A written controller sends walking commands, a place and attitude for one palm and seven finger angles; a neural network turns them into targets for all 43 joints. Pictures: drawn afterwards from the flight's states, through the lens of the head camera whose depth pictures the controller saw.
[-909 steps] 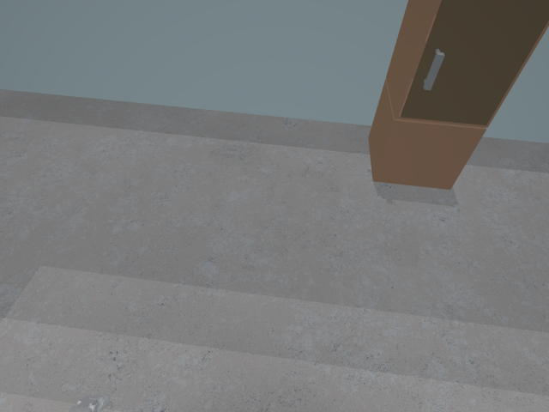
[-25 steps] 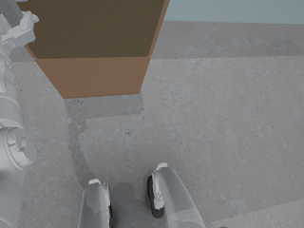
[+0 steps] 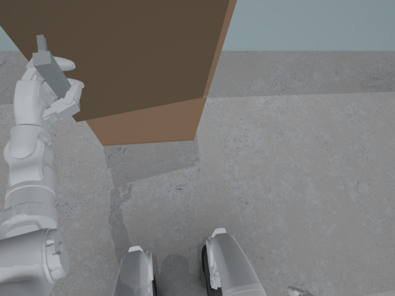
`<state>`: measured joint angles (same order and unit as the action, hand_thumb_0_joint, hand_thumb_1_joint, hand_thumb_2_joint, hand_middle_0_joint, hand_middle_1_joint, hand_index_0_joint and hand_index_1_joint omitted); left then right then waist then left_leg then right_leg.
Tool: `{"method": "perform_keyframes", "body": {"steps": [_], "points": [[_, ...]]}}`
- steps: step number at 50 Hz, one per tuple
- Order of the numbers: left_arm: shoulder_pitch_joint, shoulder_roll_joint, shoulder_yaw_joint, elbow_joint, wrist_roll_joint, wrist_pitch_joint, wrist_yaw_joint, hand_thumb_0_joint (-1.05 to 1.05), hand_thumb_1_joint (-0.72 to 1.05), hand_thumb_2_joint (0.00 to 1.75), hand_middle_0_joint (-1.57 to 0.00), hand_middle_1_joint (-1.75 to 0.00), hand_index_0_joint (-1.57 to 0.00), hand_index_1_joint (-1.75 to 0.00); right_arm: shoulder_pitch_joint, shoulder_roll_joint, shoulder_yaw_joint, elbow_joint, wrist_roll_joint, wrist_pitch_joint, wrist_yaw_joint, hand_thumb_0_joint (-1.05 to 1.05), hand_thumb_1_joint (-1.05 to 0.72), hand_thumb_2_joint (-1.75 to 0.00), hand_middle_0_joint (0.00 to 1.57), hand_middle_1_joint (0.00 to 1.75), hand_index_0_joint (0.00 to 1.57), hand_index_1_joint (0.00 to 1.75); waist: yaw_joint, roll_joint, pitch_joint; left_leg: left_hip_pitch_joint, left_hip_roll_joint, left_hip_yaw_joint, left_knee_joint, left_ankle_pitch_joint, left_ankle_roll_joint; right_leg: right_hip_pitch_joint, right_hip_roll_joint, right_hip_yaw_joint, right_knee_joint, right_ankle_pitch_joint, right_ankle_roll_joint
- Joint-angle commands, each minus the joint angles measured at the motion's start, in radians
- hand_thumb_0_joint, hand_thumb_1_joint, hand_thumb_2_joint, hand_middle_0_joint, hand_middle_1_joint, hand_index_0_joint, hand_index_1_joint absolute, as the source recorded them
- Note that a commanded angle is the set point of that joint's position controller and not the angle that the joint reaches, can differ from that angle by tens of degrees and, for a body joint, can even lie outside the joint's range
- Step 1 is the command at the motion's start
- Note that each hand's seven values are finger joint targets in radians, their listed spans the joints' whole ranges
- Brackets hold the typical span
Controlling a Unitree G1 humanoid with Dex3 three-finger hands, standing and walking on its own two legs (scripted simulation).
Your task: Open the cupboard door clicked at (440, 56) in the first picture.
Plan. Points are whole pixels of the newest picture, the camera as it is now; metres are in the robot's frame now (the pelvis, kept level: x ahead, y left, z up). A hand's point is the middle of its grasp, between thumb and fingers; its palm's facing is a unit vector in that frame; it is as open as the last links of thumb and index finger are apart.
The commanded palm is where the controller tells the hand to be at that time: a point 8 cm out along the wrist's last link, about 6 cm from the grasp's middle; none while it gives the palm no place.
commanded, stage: pull the door open along its arc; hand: left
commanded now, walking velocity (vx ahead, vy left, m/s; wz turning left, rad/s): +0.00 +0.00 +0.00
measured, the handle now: (58, 74) +0.54 +0.22 +0.01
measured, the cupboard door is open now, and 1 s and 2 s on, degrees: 10 49 51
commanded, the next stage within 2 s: open thumb and fingers to let go in 0.60 s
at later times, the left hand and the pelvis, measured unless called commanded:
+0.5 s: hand (129, 163) +0.36 +0.09 +0.01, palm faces +0.45 -0.89 +0.00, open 6.4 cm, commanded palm +0.29 +0.11 +0.01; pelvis +0.01 -0.02 +0.01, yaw +3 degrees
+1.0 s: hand (158, 180) +0.33 +0.04 +0.01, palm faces +0.42 -0.91 -0.05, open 8.0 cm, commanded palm +0.28 +0.08 +0.01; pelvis -0.02 -0.04 +0.00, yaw +5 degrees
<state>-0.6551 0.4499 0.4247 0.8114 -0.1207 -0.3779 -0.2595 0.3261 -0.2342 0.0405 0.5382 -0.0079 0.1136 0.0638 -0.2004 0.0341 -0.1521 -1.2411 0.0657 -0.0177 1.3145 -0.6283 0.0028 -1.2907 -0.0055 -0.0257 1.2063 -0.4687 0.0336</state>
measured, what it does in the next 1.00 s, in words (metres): stands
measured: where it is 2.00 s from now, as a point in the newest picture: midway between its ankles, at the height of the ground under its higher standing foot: (181, 295)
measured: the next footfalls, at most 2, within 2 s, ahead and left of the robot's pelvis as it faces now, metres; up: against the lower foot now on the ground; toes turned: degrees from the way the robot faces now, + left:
none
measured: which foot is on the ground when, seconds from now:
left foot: down 0.00-1.00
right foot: down 0.00-1.00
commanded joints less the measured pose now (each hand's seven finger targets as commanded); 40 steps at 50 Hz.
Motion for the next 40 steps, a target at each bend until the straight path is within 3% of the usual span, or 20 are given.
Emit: {"method": "perform_keyframes", "body": {"steps": [1,2,3,4,5,6,7,12,15,19,26,30,34,35,38,40], "points": [[-0.048,0.152,-0.015,-0.297,-0.041,-0.089,-0.007,0.0,0.9,0.9,-0.4,-1.35,-0.4,-1.35,0.108,-0.175,-0.081,-0.082,0.006,-0.041,-0.018,0.0,-0.9,-0.9,0.2,0.3,0.2,0.3,0.082,0.102,-0.556,0.34,-0.048,-0.002,-0.163,0.632,0.012,0.492,0.031,-0.02,-0.078,0.478,-0.053],[-0.005,0.117,0.093,-0.355,-0.103,-0.102,0.11,0.0,0.9,0.9,-0.4,-1.35,-0.4,-1.35,0.099,-0.16,-0.087,-0.104,-0.003,-0.05,-0.019,0.0,-0.9,-0.9,0.2,0.3,0.2,0.3,0.13,0.13,-0.562,0.332,-0.049,0.007,-0.171,0.642,-0.001,0.503,0.027,-0.028,-0.076,0.477,-0.052],[0.069,0.015,0.033,-0.349,-0.102,-0.106,0.191,0.0,0.9,0.9,-0.4,-1.35,-0.4,-1.35,0.081,-0.147,-0.085,-0.106,-0.006,-0.059,-0.012,0.0,-0.9,-0.9,0.2,0.3,0.2,0.3,0.131,0.138,-0.535,0.329,-0.049,0.014,-0.175,0.633,-0.012,0.489,0.025,-0.03,-0.074,0.462,-0.053],[0.1,-0.055,-0.013,-0.35,-0.094,-0.11,0.245,0.0,0.9,0.9,-0.4,-1.35,-0.4,-1.35,0.072,-0.143,-0.086,-0.1,-0.005,-0.067,-0.005,0.0,-0.9,-0.9,0.2,0.3,0.2,0.3,0.119,0.094,-0.501,0.327,-0.044,0.011,-0.183,0.63,-0.018,0.47,0.024,-0.039,-0.075,0.444,-0.054],[0.115,-0.083,-0.029,-0.385,-0.083,-0.122,0.294,0.0,0.9,0.9,-0.4,-1.35,-0.4,-1.35,0.068,-0.141,-0.092,-0.098,-0.011,-0.072,-0.001,0.0,-0.9,-0.9,0.2,0.3,0.2,0.3,0.12,0.077,-0.502,0.33,-0.043,0.015,-0.184,0.628,-0.023,0.478,0.023,-0.039,-0.071,0.446,-0.054],[0.147,-0.105,-0.043,-0.406,-0.067,-0.136,0.348,0.0,0.9,0.9,-0.4,-1.35,-0.4,-1.35,0.068,-0.138,-0.093,-0.102,-0.017,-0.076,0.001,0.0,-0.9,-0.9,0.2,0.3,0.2,0.3,0.122,0.04,-0.5,0.322,-0.044,0.017,-0.182,0.629,-0.021,0.495,0.026,-0.037,-0.065,0.465,-0.056],[0.165,-0.132,-0.062,-0.443,-0.044,-0.149,0.403,0.0,0.9,0.9,-0.4,-1.35,-0.4,-1.35,0.067,-0.133,-0.095,-0.104,-0.025,-0.078,0.007,0.0,-0.9,-0.9,0.2,0.3,0.2,0.3,0.134,0.076,-0.527,0.335,-0.046,0.023,-0.186,0.656,-0.028,0.511,0.021,-0.033,-0.056,0.485,-0.06],[0.229,-0.331,-0.22,-0.491,0.09,-0.183,0.664,0.0,0.9,0.9,-0.4,-1.35,-0.4,-1.35,0.032,-0.108,-0.103,-0.102,-0.06,-0.082,0.023,0.0,-0.9,-0.9,0.2,0.3,0.2,0.3,0.131,0.031,-0.479,0.341,-0.047,0.026,-0.18,0.632,-0.039,0.49,0.019,-0.042,-0.053,0.473,-0.068],[0.272,-0.436,-0.332,-0.511,0.173,-0.188,0.775,0.0,0.9,0.9,-0.4,-1.35,-0.4,-1.35,0.005,-0.096,-0.109,-0.102,-0.072,-0.088,0.026,0.0,-0.9,-0.9,0.2,0.3,0.2,0.3,0.129,-0.001,-0.495,0.351,-0.055,0.027,-0.187,0.598,-0.038,0.512,0.015,-0.045,-0.06,0.467,-0.068],[0.321,-0.516,-0.468,-0.555,0.266,-0.202,0.823,0.0,0.9,0.9,-0.4,-1.35,-0.4,-1.35,-0.022,-0.076,-0.118,-0.092,-0.083,-0.099,0.016,0.0,-0.9,-0.9,0.2,0.3,0.2,0.3,0.127,-0.053,-0.519,0.362,-0.062,0.033,-0.188,0.564,-0.028,0.557,0.01,-0.036,-0.076,0.494,-0.066],[0.479,-0.632,-0.63,-0.634,0.304,-0.197,0.835,0.0,0.9,0.9,-0.4,-1.35,-0.4,-1.35,-0.104,-0.037,-0.108,-0.092,-0.084,-0.145,-0.008,0.0,-0.9,-0.9,0.2,0.3,0.2,0.3,0.145,-0.076,-0.476,0.34,-0.077,0.033,-0.197,0.468,-0.022,0.581,0.004,-0.031,-0.107,0.451,-0.071],[0.6,-0.649,-0.649,-0.658,0.322,-0.188,0.851,0.0,0.9,0.9,-0.4,-1.35,-0.4,-1.35,-0.146,-0.015,-0.095,-0.087,-0.086,-0.176,-0.014,0.0,-0.9,-0.9,0.2,0.3,0.2,0.3,0.174,-0.057,-0.439,0.331,-0.083,0.034,-0.204,0.435,-0.025,0.573,-0.002,-0.031,-0.111,0.416,-0.074],[0.45,-0.64,-0.631,-0.606,0.336,-0.176,0.89,0.0,0.9,0.9,-0.4,-1.35,-0.4,-1.35,-0.174,-0.009,-0.084,-0.056,-0.091,-0.2,-0.029,0.0,-0.9,-0.9,0.2,0.3,0.2,0.3,0.146,-0.088,-0.357,0.272,-0.09,0.022,-0.182,0.328,-0.022,0.508,-0.01,-0.015,-0.123,0.304,-0.067],[0.342,-0.611,-0.604,-0.598,0.335,-0.183,0.907,0.0,0.9,0.9,-0.4,-1.35,-0.4,-1.35,-0.178,-0.015,-0.083,-0.039,-0.094,-0.203,-0.036,0.0,-0.9,-0.9,0.2,0.3,0.2,0.3,0.127,-0.085,-0.339,0.258,-0.089,0.018,-0.171,0.303,-0.021,0.479,-0.014,-0.008,-0.124,0.27,-0.063],[0.33,-0.599,-0.568,-0.56,0.333,-0.188,0.924,0.0,0.69,0.81,-0.38,-1.33,-0.38,-1.33,-0.188,-0.011,-0.087,-0.03,-0.099,-0.214,-0.046,0.0,-0.9,-0.9,0.2,0.3,0.2,0.3,0.144,-0.086,-0.39,0.251,-0.095,0.026,-0.158,0.295,-0.018,0.496,-0.018,0.006,-0.122,0.255,-0.06],[0.341,-0.617,-0.582,-0.557,0.327,-0.186,0.918,0.0,0.55,0.75,-0.38,-1.31,-0.38,-1.31,-0.184,-0.011,-0.089,-0.034,-0.101,-0.218,-0.045,0.0,-0.9,-0.9,0.2,0.3,0.2,0.3,0.151,-0.074,-0.423,0.258,-0.099,0.033,-0.157,0.312,-0.02,0.52,-0.022,0.006,-0.119,0.284,-0.06]]}}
